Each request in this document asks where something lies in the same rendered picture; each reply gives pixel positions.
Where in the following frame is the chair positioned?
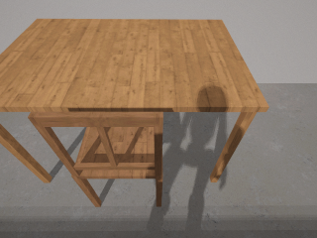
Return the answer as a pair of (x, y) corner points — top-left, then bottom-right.
(28, 111), (163, 207)

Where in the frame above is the table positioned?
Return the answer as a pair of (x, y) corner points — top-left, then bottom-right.
(0, 18), (269, 183)

